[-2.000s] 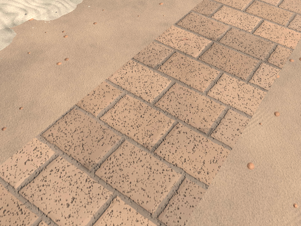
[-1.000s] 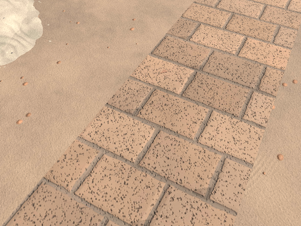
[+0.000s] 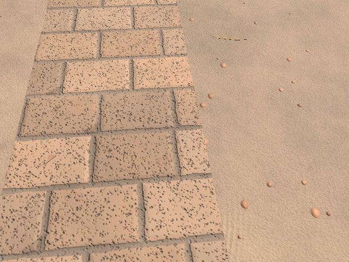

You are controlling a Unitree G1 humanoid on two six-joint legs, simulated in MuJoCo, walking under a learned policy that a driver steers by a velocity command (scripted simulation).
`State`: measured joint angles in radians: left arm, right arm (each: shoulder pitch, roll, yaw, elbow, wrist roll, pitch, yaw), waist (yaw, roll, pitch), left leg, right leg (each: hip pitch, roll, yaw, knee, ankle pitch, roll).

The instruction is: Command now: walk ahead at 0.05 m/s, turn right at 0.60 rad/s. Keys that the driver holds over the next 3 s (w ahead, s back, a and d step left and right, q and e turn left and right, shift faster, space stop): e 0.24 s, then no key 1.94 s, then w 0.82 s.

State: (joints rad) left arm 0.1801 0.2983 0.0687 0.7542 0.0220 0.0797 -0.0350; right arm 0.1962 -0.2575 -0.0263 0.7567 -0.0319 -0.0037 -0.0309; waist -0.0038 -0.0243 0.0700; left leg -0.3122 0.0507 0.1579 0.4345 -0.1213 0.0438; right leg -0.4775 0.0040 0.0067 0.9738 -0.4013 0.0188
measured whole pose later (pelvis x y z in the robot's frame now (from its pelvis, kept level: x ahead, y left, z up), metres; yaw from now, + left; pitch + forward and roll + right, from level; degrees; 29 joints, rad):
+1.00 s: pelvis +0.01 +0.00 +0.01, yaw -14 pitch -2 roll +0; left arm 0.22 0.24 0.02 0.97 0.01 0.01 0.02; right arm 0.22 -0.24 -0.01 0.86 -0.01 0.01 -0.02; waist 0.00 0.01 0.03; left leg -0.14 -0.03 0.02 0.40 -0.24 0.04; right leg -0.18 0.06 0.09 0.38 -0.18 -0.02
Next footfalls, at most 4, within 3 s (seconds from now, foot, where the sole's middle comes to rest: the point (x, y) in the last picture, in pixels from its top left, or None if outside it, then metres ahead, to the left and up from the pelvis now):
0.14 right None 0.04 -0.12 -0.78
0.56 left None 0.06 0.08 -0.78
2.54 right None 0.14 -0.16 -0.78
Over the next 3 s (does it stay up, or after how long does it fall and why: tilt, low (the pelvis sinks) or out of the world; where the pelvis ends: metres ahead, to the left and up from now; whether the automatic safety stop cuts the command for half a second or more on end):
stays up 0.32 -0.12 -0.02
